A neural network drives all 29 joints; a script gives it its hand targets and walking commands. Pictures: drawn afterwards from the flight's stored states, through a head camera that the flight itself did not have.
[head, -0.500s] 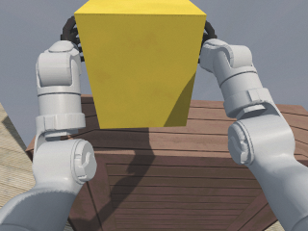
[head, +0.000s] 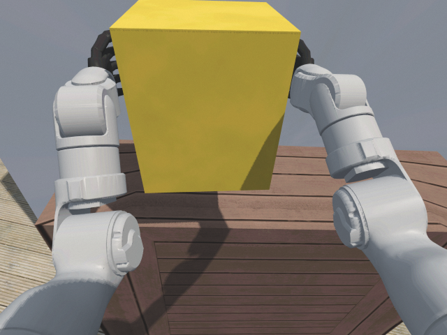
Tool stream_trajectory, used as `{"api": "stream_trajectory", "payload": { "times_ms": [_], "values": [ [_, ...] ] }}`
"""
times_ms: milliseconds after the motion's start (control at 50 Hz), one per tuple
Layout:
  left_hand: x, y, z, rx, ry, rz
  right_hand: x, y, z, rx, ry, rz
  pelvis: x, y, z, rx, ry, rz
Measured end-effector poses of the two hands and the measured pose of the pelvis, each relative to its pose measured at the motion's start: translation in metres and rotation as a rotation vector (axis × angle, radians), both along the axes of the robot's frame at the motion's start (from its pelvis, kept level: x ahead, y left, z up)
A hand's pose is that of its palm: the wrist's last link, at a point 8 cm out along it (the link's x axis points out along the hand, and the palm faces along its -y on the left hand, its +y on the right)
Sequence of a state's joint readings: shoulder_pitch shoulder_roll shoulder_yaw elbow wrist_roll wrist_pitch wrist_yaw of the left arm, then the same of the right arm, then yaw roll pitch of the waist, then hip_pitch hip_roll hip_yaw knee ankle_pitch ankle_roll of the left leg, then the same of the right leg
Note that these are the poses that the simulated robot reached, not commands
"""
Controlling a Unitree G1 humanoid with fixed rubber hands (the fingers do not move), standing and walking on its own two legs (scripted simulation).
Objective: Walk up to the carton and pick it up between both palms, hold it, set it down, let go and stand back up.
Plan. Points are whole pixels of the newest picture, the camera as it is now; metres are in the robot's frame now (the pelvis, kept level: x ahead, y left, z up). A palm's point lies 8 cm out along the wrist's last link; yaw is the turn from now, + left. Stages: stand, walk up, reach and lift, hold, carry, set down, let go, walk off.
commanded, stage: hold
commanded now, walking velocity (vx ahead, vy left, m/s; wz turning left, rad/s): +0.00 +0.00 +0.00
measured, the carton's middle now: (206, 96) +0.41 +0.02 +0.27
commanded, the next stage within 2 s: none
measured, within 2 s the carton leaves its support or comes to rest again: neither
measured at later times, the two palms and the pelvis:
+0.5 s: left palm (95, 76) +0.37 +0.18 +0.31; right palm (299, 69) +0.39 -0.12 +0.32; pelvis +0.00 +0.00 +0.00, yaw +0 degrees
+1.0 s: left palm (96, 76) +0.37 +0.18 +0.31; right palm (301, 74) +0.38 -0.12 +0.32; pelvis -0.01 +0.00 +0.00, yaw +0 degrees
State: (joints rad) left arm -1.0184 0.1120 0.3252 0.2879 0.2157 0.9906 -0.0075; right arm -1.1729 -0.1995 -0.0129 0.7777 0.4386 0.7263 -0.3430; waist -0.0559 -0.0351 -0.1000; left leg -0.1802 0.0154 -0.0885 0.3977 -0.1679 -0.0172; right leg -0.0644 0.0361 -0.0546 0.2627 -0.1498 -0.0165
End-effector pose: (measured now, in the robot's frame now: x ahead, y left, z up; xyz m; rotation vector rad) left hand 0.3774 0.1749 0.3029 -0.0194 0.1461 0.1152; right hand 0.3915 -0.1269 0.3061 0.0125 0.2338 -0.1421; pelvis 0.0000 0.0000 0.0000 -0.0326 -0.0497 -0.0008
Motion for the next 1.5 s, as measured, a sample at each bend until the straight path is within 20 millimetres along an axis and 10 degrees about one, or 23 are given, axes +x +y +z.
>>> {"api": "stream_trajectory", "payload": {
  "times_ms": [900, 1500],
  "values": [
    [-0.013, 0.005, 0.013, -0.006, -0.017, 0.010, -0.010, 0.005, 0.017, 0.006, -0.018, 0.004, -0.012, -0.004, 0.000, 0.003, -0.005, 0.004],
    [0.004, 0.000, -0.009, 0.010, -0.002, 0.003, 0.003, 0.000, -0.011, -0.004, -0.003, 0.005, -0.003, 0.000, 0.000, -0.002, 0.017, 0.001]
  ]
}}
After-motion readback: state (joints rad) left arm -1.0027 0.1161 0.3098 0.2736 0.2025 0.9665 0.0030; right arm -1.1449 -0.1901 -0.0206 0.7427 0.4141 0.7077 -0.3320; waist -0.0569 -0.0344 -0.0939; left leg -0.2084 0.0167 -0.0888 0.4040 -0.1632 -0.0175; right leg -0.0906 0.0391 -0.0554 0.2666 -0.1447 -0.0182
